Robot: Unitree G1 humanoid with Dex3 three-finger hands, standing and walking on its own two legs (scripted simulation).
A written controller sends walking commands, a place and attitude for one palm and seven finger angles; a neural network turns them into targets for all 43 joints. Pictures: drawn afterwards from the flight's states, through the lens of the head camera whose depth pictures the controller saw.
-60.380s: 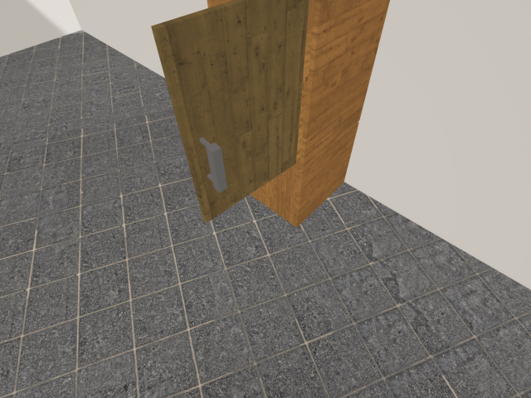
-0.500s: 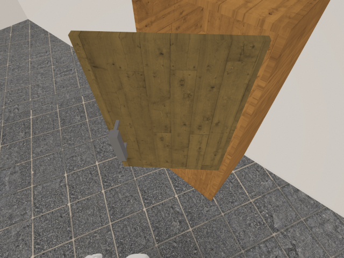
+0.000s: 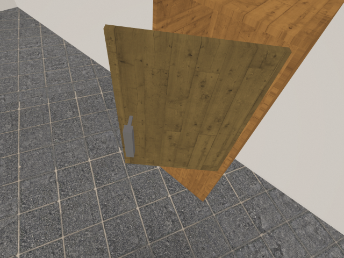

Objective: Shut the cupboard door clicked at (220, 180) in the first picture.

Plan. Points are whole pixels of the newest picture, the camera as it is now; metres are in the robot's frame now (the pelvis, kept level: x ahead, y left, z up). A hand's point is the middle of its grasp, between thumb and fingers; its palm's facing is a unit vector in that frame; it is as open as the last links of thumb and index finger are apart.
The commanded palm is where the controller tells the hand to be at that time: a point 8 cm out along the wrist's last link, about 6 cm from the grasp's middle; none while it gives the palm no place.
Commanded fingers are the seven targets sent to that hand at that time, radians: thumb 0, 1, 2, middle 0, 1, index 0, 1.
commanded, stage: come to a stop and stand still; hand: left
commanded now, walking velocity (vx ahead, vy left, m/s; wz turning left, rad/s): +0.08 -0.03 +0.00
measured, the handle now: (130, 136) +0.47 +0.16 -0.11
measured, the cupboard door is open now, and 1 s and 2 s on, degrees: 37 37 37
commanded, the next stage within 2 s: look again from close up in 0.62 s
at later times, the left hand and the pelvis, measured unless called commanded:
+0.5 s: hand out of the picture -0.01 +0.10 -0.18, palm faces +0.05 -0.98 -0.18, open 7.3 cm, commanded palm none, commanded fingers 0.00 0.90 0.90 -0.20 -0.30 -0.20 -0.30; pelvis -0.01 -0.07 -0.01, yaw +1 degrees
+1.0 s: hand out of the picture +0.02 +0.15 -0.19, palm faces +0.05 -0.96 -0.26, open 7.4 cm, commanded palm none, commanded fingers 0.00 0.90 0.90 -0.20 -0.30 -0.20 -0.30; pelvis +0.00 -0.05 -0.02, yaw +1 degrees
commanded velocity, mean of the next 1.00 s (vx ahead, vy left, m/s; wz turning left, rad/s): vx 0.00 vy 0.00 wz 0.00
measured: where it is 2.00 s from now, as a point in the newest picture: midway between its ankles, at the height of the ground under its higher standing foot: outside the picture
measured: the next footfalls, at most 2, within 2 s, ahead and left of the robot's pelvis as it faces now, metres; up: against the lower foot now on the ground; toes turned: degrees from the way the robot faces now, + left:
right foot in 0.18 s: -0.02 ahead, -0.17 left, +0.00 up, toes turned +0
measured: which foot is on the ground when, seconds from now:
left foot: down 0.00-1.00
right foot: up 0.00-0.16, down 0.18-1.00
